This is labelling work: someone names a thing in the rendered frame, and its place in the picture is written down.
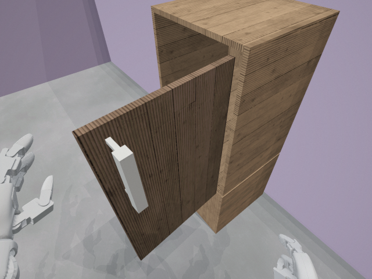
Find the left robot forearm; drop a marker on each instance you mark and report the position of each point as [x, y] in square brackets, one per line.
[9, 268]

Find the right robot hand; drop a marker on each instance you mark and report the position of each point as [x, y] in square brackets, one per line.
[299, 266]

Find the handle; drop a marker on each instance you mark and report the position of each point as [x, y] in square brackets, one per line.
[130, 176]

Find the left robot hand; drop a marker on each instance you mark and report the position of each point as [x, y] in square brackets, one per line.
[13, 166]

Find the cupboard door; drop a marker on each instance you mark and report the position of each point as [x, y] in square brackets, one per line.
[176, 134]

